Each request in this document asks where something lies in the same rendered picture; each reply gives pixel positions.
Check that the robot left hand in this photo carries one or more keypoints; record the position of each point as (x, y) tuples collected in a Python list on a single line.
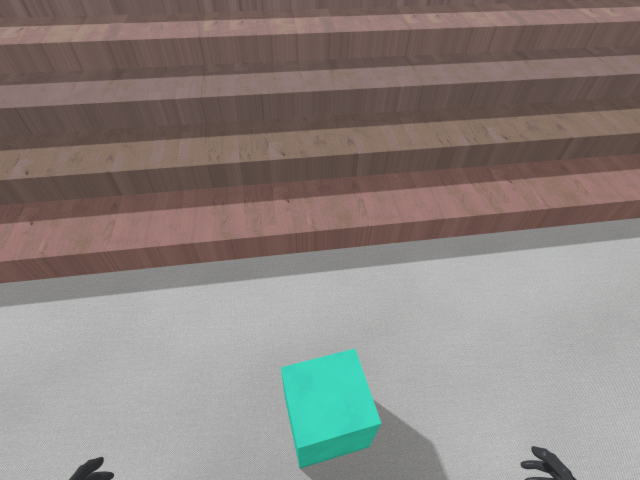
[(86, 471)]

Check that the robot right hand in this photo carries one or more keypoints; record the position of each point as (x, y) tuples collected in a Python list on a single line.
[(550, 464)]

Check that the carton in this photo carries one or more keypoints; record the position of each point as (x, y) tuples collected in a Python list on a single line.
[(330, 407)]

